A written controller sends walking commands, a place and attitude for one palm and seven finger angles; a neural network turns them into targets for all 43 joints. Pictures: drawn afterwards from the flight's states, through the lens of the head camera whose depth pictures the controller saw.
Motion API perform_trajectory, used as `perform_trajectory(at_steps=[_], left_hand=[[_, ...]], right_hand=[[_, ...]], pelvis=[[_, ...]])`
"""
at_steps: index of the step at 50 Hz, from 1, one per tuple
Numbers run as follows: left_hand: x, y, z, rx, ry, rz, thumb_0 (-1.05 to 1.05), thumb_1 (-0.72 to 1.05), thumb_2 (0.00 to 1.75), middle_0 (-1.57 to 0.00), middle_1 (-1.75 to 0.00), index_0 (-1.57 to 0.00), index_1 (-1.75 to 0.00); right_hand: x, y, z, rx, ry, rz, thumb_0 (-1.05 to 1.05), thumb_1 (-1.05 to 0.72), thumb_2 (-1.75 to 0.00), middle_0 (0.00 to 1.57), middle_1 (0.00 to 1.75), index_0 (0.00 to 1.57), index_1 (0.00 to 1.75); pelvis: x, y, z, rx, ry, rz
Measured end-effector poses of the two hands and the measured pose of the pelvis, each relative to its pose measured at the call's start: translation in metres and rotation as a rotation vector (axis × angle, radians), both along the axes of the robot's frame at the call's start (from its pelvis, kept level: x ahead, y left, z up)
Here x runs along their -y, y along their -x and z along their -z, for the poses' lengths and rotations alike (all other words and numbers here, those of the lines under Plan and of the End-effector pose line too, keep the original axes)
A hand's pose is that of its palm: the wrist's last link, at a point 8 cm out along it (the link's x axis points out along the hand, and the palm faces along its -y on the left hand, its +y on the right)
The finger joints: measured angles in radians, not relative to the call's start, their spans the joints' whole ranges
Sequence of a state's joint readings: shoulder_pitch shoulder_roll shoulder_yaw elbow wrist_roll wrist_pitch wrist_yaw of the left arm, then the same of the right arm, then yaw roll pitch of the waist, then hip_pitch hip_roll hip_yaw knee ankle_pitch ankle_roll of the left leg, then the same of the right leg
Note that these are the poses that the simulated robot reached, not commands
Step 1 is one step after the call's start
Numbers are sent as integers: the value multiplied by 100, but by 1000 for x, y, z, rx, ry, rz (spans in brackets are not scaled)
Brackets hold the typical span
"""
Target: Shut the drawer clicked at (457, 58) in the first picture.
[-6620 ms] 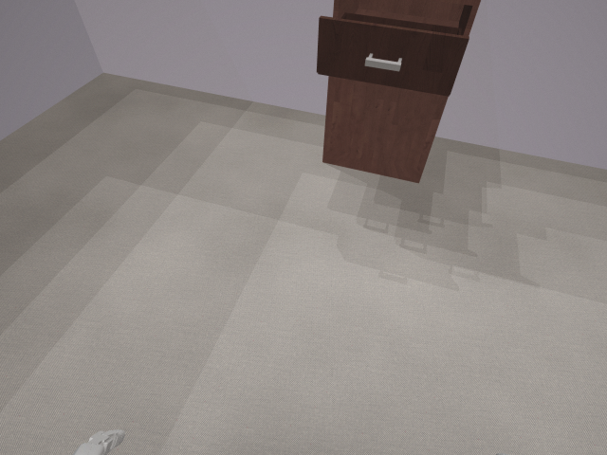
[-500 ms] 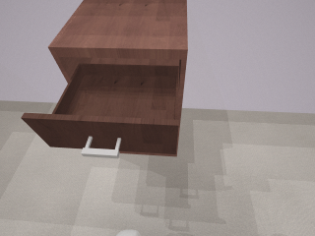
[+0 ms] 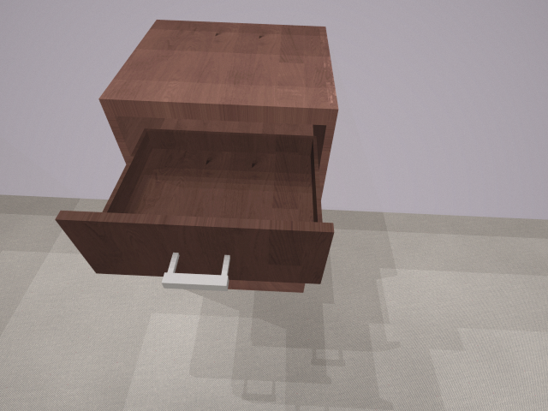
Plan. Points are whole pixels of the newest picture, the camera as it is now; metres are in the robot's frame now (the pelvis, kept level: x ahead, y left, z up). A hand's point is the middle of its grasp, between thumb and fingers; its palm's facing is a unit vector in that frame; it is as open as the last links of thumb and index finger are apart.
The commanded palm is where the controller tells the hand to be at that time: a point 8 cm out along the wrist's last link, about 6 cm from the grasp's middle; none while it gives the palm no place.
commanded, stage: come to a stop and stand still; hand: left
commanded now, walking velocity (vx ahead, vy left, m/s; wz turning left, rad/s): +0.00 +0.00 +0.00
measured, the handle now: (198, 271) +0.35 +0.16 -0.06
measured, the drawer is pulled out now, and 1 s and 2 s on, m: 0.29 0.29 0.29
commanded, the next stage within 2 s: look again from close up in 0.02 s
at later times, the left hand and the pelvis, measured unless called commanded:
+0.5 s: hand out of the picture +0.01 +0.17 -0.17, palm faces +0.02 -0.97 -0.24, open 7.3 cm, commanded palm none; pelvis +0.00 -0.01 -0.01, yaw +0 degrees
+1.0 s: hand out of the picture -0.01 +0.13 -0.19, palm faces +0.04 -0.98 -0.17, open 7.3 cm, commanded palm none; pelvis +0.02 -0.04 -0.01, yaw +0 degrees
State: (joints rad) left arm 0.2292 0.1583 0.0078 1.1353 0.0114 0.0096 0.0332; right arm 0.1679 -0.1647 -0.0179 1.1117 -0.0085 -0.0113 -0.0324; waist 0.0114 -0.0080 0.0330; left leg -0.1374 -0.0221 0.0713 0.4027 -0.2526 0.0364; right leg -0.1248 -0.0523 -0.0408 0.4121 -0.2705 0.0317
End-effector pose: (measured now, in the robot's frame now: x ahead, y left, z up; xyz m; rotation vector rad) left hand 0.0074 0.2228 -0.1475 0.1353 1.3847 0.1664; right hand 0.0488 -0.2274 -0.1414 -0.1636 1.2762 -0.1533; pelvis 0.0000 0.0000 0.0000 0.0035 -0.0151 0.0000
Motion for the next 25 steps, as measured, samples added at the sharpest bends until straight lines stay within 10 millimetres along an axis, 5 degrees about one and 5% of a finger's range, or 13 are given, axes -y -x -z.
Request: perform_trajectory(at_steps=[12,25], left_hand=[[0,9,3,-18,-7,27,0,91,90,-20,-30,-20,-30],[2,6,-6,21,-47,24,0,91,90,-20,-30,-20,-30]], right_hand=[[-2,57,7,-125,-10,0,0,-92,-90,20,30,20,30],[-8,60,20,-98,-72,1,1,-93,-90,20,30,20,30]], pelvis=[[-2,4,5,-19,11,-11],[6,4,7,4,-7,-4]])
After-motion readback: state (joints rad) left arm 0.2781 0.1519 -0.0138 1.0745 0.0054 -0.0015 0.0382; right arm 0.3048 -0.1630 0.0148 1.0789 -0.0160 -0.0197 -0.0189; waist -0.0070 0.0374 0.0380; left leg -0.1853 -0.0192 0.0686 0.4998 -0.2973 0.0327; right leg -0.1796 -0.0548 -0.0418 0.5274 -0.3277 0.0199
